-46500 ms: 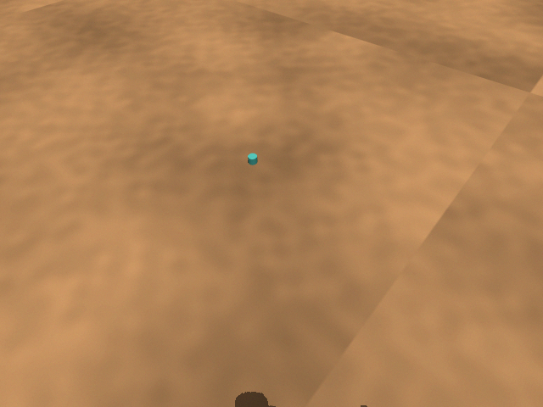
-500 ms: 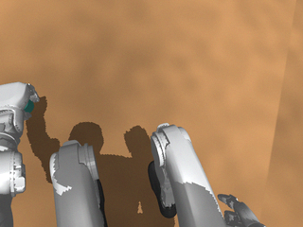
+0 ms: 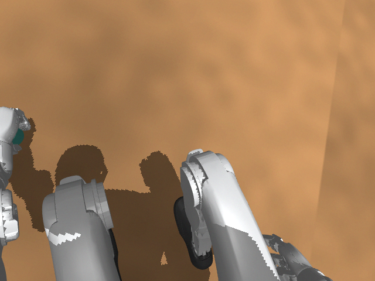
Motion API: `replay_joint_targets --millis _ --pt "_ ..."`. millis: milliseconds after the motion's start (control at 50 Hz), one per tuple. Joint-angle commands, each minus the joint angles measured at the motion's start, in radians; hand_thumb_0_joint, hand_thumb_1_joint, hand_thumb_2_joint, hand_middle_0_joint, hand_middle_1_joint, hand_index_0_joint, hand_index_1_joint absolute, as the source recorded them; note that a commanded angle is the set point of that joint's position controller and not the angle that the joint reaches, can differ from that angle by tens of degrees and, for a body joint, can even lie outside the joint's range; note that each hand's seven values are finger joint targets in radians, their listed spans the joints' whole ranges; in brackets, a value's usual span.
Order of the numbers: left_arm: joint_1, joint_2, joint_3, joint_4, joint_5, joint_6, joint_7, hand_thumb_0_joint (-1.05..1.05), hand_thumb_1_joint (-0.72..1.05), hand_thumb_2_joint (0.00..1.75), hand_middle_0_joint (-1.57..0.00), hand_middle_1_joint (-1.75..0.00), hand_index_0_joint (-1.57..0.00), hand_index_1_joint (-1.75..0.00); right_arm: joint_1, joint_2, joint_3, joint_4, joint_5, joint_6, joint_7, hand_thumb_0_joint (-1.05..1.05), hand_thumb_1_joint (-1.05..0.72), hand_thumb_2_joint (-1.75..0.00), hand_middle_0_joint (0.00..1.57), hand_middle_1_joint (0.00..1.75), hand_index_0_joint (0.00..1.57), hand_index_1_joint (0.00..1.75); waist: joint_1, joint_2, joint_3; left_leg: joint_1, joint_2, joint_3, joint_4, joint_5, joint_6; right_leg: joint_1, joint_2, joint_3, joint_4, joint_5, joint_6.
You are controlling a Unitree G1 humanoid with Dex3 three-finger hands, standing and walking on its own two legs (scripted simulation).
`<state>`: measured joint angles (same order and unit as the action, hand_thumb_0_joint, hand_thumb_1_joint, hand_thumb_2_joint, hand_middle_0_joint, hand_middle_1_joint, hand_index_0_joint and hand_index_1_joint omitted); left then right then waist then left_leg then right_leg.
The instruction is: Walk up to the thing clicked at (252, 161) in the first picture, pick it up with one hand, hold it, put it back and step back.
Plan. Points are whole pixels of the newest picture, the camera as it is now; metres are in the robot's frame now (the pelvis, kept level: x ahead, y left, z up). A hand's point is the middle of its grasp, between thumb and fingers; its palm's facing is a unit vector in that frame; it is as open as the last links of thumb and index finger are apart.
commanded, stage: rest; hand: left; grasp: from above
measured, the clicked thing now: (7, 134) +0.44 +0.31 -0.23
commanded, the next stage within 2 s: open in 1.34 s
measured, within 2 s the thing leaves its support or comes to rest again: rests again in 1.14 s
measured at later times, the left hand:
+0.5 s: hand (15, 140) +0.43 +0.30 -0.23, palm faces -0.43 -0.14 -0.89, open 6.2 cm
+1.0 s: hand (22, 137) +0.44 +0.29 -0.25, palm faces -0.42 -0.13 -0.90, open 6.2 cm
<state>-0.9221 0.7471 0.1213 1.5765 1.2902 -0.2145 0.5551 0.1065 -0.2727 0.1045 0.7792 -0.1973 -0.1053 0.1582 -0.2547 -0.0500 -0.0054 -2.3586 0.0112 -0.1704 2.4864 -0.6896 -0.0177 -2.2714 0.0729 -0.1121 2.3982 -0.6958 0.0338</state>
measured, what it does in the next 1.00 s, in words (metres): stands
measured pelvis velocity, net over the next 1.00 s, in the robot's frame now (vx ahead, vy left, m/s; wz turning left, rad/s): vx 0.00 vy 0.01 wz -0.08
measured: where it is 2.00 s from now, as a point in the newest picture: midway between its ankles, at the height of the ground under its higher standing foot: (154, 259)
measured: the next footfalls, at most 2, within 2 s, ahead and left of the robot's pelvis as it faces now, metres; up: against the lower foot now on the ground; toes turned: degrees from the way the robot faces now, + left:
none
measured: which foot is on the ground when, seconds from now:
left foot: down 0.00-1.00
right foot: down 0.00-1.00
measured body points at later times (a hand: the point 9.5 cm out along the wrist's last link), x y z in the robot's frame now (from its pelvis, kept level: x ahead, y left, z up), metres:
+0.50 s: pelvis +0.00 +0.00 -0.01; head +0.25 +0.10 +0.35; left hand +0.45 +0.31 -0.18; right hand +0.04 -0.27 -0.09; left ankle +0.07 +0.13 -0.27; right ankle +0.10 -0.12 -0.27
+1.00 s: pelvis +0.00 +0.01 -0.02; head +0.26 +0.11 +0.34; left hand +0.45 +0.30 -0.20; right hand +0.05 -0.25 -0.08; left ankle +0.07 +0.13 -0.27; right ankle +0.10 -0.12 -0.27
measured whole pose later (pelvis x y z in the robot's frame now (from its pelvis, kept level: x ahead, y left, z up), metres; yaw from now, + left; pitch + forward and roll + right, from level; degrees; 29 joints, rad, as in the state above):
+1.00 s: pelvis +0.00 +0.01 -0.02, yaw -4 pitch +26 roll -13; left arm -0.98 0.91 0.13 1.76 1.29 -0.23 0.69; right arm 0.07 -0.32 0.25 0.74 -0.28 -0.26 0.28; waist -0.34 -0.13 0.13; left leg -2.34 0.02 -0.26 2.58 -0.71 -0.01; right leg -2.24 0.10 -0.18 2.42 -0.68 0.06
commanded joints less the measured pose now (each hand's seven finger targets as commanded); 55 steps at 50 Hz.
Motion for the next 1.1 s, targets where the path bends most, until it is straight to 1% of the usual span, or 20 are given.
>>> replay_joint_targets --millis 0,100,160,180,200,220,260,340,400,420,440,480,520,800,880,900,940,960,1060,1080 --pt "-0.298 0.243 0.014 -0.078 -0.023 0.007 0.05 0.0 0.63 0.38 -0.99 -0.42 -1.02 -0.39 0.204 -0.264 -0.065 0.004 -0.001 -0.016 -0.001 0.0 -0.9 -0.89 0.2 0.3 0.2 0.3 -0.025 0.325 -0.622 0.488 0.006 0.095 -0.215 0.19 0.042 0.31 0.027 -0.09 -0.229 0.262 -0.062" --pt "-0.286 0.303 0.055 -0.059 -0.028 -0.006 0.056 0.0 0.7 0.37 -1.03 -0.45 -1.07 -0.4 0.203 -0.283 -0.049 -0.014 -0.016 -0.034 0.013 0.0 -0.9 -0.89 0.2 0.3 0.2 0.3 -0.029 0.326 -0.635 0.468 0.008 0.09 -0.203 0.198 0.043 0.367 0.031 -0.096 -0.226 0.267 -0.058" --pt "-0.263 0.271 0.02 -0.004 -0.025 -0.006 0.057 0.0 0.72 0.37 -1.03 -0.47 -1.08 -0.42 0.187 -0.278 -0.031 -0.017 -0.019 -0.041 0.019 0.0 -0.9 -0.9 0.2 0.3 0.2 0.3 -0.029 0.349 -0.606 0.467 0.009 0.083 -0.207 0.165 0.04 0.346 0.035 -0.103 -0.222 0.236 -0.063" --pt "-0.29 0.322 0.06 -0.037 -0.026 -0.012 0.062 0.0 0.74 0.37 -1.04 -0.48 -1.09 -0.42 0.199 -0.292 -0.036 -0.02 -0.033 -0.046 0.022 0.0 -0.9 -0.89 0.2 0.3 0.2 0.3 -0.053 0.332 -0.614 0.47 0.01 0.081 -0.19 0.182 0.042 0.358 0.034 -0.112 -0.216 0.257 -0.058" --pt "-0.295 0.323 0.048 -0.039 -0.015 -0.013 0.061 0.0 0.76 0.38 -1.06 -0.47 -1.11 -0.42 0.194 -0.3 -0.031 -0.03 -0.029 -0.051 0.025 0.0 -0.9 -0.89 0.2 0.3 0.2 0.3 -0.047 0.343 -0.602 0.476 0.009 0.082 -0.188 0.182 0.041 0.353 0.032 -0.113 -0.212 0.256 -0.06" --pt "-0.256 0.367 0.096 -0.028 -0.021 -0.013 0.071 0.0 0.76 0.39 -1.06 -0.47 -1.11 -0.42 0.201 -0.309 -0.033 -0.019 -0.029 -0.048 0.023 0.0 -0.9 -0.9 0.2 0.3 0.2 0.3 -0.029 0.351 -0.611 0.474 0.01 0.08 -0.196 0.184 0.039 0.362 0.035 -0.115 -0.214 0.253 -0.062" --pt "-0.272 0.301 0.046 -0.023 -0.024 -0.02 0.076 0.0 0.79 0.38 -1.09 -0.46 -1.13 -0.41 0.177 -0.3 -0.018 -0.034 -0.032 -0.052 0.025 0.0 -0.9 -0.89 0.2 0.3 0.2 0.3 -0.039 0.35 -0.584 0.461 0.01 0.077 -0.191 0.165 0.036 0.338 0.037 -0.12 -0.216 0.233 -0.066" --pt "-0.278 0.388 0.097 -0.029 -0.005 -0.025 0.1 0.0 0.8 0.38 -1.1 -0.44 -1.15 -0.4 0.19 -0.316 -0.016 -0.021 -0.042 -0.063 0.034 0.0 -0.9 -0.9 0.2 0.3 0.2 0.3 -0.05 0.375 -0.588 0.47 0.016 0.07 -0.181 0.178 0.036 0.36 0.042 -0.123 -0.199 0.257 -0.062" --pt "-0.276 0.372 0.082 0.003 -0.004 -0.027 0.117 0.0 0.82 0.38 -1.1 -0.46 -1.15 -0.41 0.176 -0.319 -0.007 -0.021 -0.049 -0.072 0.04 0.0 -0.9 -0.9 0.2 0.3 0.2 0.3 -0.064 0.361 -0.555 0.45 0.018 0.064 -0.175 0.155 0.036 0.346 0.044 -0.13 -0.203 0.237 -0.062" --pt "-0.298 0.297 0.012 0.018 -0.007 -0.027 0.108 0.0 0.83 0.37 -1.11 -0.46 -1.16 -0.4 0.171 -0.311 0.002 -0.029 -0.05 -0.08 0.047 0.0 -0.9 -0.9 0.2 0.3 0.2 0.3 -0.085 0.369 -0.509 0.434 0.016 0.064 -0.172 0.131 0.036 0.311 0.042 -0.133 -0.208 0.211 -0.063" --pt "-0.288 0.37 0.072 -0.006 -0.014 -0.032 0.12 0.0 0.82 0.37 -1.1 -0.45 -1.15 -0.4 0.177 -0.328 -0.003 -0.021 -0.057 -0.081 0.046 0.0 -0.9 -0.9 0.2 0.3 0.2 0.3 -0.074 0.362 -0.554 0.457 0.02 0.056 -0.182 0.151 0.036 0.345 0.046 -0.139 -0.211 0.232 -0.058" --pt "-0.278 0.336 0.037 0.02 -0.011 -0.028 0.118 0.0 0.83 0.39 -1.11 -0.45 -1.16 -0.4 0.164 -0.321 0.003 -0.036 -0.053 -0.085 0.047 0.0 -0.9 -0.9 0.2 0.3 0.2 0.3 -0.073 0.366 -0.535 0.456 0.019 0.056 -0.175 0.153 0.035 0.331 0.045 -0.138 -0.201 0.238 -0.058" --pt "-0.268 0.379 0.071 0.035 -0.005 -0.029 0.134 0.0 0.84 0.4 -1.12 -0.47 -1.17 -0.42 0.177 -0.333 0.004 -0.02 -0.062 -0.087 0.052 0.0 -0.9 -0.9 0.2 0.3 0.2 0.3 -0.072 0.388 -0.528 0.465 0.021 0.051 -0.19 0.155 0.03 0.335 0.045 -0.148 -0.2 0.237 -0.06" --pt "-0.32 0.359 -0.004 0.064 -0.007 -0.027 0.16 0.0 0.84 0.38 -1.13 -0.45 -1.18 -0.4 0.134 -0.352 0.043 -0.035 -0.075 -0.137 0.094 0.0 -0.9 -0.9 0.2 0.3 0.2 0.3 -0.109 0.422 -0.492 0.488 0.03 0.03 -0.175 0.164 0.025 0.342 0.055 -0.16 -0.188 0.264 -0.057" --pt "-0.308 0.37 0.005 0.083 -0.018 -0.018 0.175 0.0 0.84 0.35 -1.13 -0.43 -1.18 -0.38 0.134 -0.359 0.054 -0.035 -0.074 -0.154 0.106 0.0 -0.91 -0.9 0.2 0.3 0.2 0.3 -0.114 0.405 -0.485 0.478 0.032 0.027 -0.169 0.167 0.025 0.355 0.055 -0.163 -0.185 0.27 -0.055" --pt "-0.29 0.415 0.039 0.089 -0.014 -0.016 0.18 0.0 0.83 0.35 -1.13 -0.43 -1.17 -0.38 0.145 -0.37 0.051 -0.033 -0.079 -0.156 0.109 0.0 -0.91 -0.9 0.2 0.3 0.2 0.3 -0.113 0.403 -0.487 0.482 0.033 0.027 -0.169 0.175 0.026 0.366 0.055 -0.167 -0.19 0.276 -0.052" --pt "-0.298 0.403 0.029 0.087 -0.02 -0.008 0.177 0.0 0.83 0.35 -1.14 -0.41 -1.18 -0.36 0.137 -0.37 0.054 -0.043 -0.075 -0.162 0.114 0.0 -0.91 -0.9 0.2 0.3 0.2 0.3 -0.114 0.39 -0.488 0.482 0.035 0.02 -0.168 0.174 0.025 0.363 0.055 -0.168 -0.185 0.274 -0.053" --pt "-0.289 0.351 -0.016 0.097 -0.027 -0.003 0.175 0.0 0.82 0.37 -1.13 -0.42 -1.17 -0.38 0.123 -0.36 0.057 -0.028 -0.066 -0.164 0.113 0.0 -0.91 -0.9 0.2 0.3 0.2 0.3 -0.103 0.409 -0.484 0.488 0.035 0.02 -0.177 0.165 0.023 0.353 0.059 -0.164 -0.185 0.263 -0.057" --pt "-0.266 0.439 0.049 0.106 -0.034 0.003 0.187 0.0 0.81 0.37 -1.13 -0.41 -1.17 -0.37 0.138 -0.38 0.066 -0.047 -0.07 -0.167 0.116 0.0 -0.91 -0.9 0.2 0.3 0.2 0.3 -0.108 0.397 -0.486 0.468 0.037 0.022 -0.172 0.181 0.028 0.395 0.061 -0.165 -0.197 0.281 -0.052" --pt "-0.284 0.408 0.024 0.088 -0.038 0.001 0.183 0.0 0.79 0.36 -1.11 -0.4 -1.15 -0.37 0.116 -0.375 0.067 -0.054 -0.069 -0.167 0.118 0.0 -0.91 -0.9 0.2 0.3 0.2 0.3 -0.107 0.389 -0.483 0.459 0.038 0.019 -0.171 0.172 0.027 0.38 0.06 -0.165 -0.196 0.27 -0.054"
